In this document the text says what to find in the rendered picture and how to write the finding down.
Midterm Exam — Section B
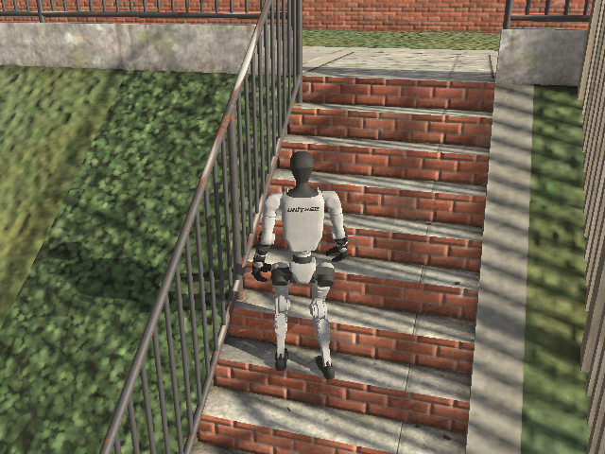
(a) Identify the robot left hand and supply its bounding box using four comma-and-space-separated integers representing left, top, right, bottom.
251, 263, 271, 282

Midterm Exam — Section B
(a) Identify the robot left forearm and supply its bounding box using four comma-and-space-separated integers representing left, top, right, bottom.
252, 231, 270, 268

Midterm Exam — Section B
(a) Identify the robot right hand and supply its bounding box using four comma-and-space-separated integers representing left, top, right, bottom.
326, 246, 348, 262

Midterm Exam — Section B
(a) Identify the robot thigh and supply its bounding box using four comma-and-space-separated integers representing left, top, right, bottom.
309, 262, 335, 319
270, 262, 290, 312

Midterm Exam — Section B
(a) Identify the robot right upper arm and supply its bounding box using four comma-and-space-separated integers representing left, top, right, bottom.
322, 191, 346, 239

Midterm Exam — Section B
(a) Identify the robot left upper arm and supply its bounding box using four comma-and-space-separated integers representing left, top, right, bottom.
261, 192, 283, 245

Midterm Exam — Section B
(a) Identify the robot right forearm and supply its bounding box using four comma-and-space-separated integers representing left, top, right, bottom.
335, 225, 348, 253

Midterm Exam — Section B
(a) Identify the right robot thigh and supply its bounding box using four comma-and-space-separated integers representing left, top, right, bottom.
309, 262, 335, 319

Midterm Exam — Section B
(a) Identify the left robot thigh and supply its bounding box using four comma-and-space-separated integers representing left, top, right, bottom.
270, 262, 290, 312

